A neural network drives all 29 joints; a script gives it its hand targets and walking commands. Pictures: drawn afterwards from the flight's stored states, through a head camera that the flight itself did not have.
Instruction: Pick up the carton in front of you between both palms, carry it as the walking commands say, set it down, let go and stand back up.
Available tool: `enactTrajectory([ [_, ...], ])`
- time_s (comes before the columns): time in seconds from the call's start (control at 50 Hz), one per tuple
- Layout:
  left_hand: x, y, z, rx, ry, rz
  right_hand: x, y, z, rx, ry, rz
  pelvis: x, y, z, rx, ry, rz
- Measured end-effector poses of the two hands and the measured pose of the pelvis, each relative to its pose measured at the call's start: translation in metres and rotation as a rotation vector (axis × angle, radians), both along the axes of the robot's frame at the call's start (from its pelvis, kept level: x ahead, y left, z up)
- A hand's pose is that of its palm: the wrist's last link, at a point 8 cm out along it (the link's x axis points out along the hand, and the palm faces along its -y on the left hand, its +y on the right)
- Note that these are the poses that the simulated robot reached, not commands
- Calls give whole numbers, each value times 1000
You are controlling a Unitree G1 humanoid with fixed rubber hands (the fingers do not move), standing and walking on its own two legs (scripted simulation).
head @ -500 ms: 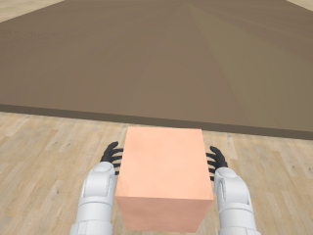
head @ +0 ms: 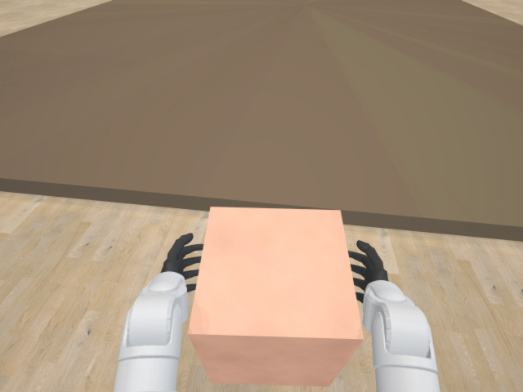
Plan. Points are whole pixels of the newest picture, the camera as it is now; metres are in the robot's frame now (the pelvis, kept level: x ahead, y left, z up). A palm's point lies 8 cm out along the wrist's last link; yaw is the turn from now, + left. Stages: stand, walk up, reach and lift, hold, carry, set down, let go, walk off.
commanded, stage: carry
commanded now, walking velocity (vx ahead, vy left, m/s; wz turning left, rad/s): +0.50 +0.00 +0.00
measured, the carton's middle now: (272, 300) +0.30 +0.00 +0.00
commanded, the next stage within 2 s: none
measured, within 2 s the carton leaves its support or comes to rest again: neither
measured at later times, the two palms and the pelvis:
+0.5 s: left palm (211, 180) +0.51 +0.13 +0.10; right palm (363, 194) +0.48 -0.17 +0.10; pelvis +0.22 -0.01 +0.01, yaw -1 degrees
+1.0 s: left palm (232, 114) +0.79 +0.11 +0.10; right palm (342, 120) +0.80 -0.19 +0.10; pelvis +0.53 -0.05 +0.01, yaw +1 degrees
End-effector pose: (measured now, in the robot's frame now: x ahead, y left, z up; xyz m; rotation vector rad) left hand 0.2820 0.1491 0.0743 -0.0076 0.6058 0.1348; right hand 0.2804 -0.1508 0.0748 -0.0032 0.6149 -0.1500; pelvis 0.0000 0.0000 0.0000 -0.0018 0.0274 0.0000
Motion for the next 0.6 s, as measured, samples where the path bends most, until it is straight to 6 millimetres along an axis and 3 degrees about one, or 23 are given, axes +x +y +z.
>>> enactTrajectory([
  [0.18,58,-8,5,-42,61,24,56,-8,3,15,61,-12,66,-8,-6,-16,62,18],
  [0.32,106,7,1,-49,102,54,114,7,3,31,102,-3,129,1,-5,23,64,-29],
  [0.4,154,-2,14,-48,132,18,146,-2,10,42,130,-46,169,2,8,-11,76,-39],
  [0.48,209,-20,23,-50,112,-21,190,-19,21,49,109,-91,213,-6,12,-30,81,-27],
  [0.6,288,-42,13,-35,55,-5,277,-41,8,64,54,-70,295,-33,-13,-20,32,9],
])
